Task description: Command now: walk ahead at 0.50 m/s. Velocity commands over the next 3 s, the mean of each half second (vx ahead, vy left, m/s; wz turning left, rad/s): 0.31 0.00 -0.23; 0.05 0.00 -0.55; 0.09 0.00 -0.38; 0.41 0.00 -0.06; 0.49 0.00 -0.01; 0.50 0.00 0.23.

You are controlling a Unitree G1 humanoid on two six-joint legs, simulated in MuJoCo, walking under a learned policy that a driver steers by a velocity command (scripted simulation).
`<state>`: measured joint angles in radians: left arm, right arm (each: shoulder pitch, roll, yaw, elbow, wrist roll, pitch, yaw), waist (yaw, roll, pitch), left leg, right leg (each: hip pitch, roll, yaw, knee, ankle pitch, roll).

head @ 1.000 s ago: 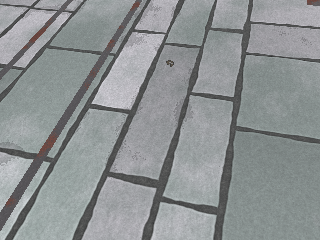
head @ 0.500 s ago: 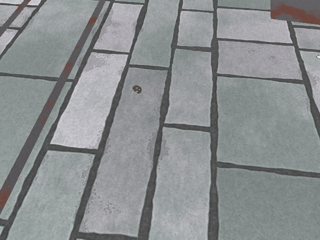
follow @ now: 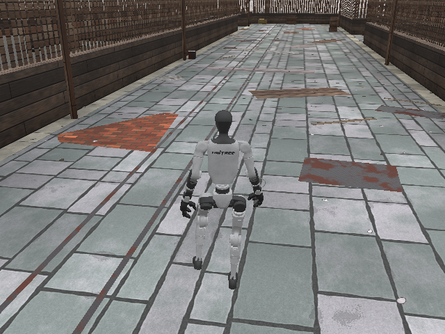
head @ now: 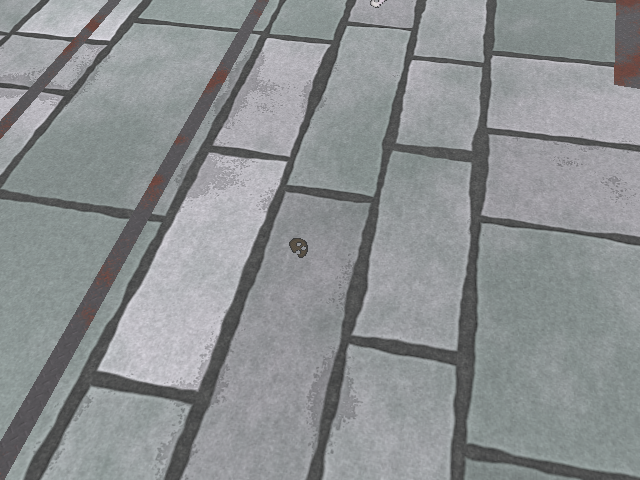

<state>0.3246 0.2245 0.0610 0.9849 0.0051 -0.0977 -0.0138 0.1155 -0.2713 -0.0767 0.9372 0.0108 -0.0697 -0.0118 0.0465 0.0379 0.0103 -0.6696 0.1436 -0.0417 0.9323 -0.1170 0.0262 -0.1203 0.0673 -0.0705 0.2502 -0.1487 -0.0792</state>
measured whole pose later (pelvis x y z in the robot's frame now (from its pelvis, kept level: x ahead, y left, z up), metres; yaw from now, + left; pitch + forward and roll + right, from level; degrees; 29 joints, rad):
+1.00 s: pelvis +0.25 +0.02 +0.00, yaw -26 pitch +3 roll +2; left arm 0.18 0.29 0.09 0.74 -0.01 0.01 0.04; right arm 0.03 -0.31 -0.10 0.88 0.00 0.01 -0.04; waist 0.01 0.02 0.04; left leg -0.55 0.00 -0.04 0.95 -0.34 -0.06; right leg -0.31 0.04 0.07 0.44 -0.19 -0.06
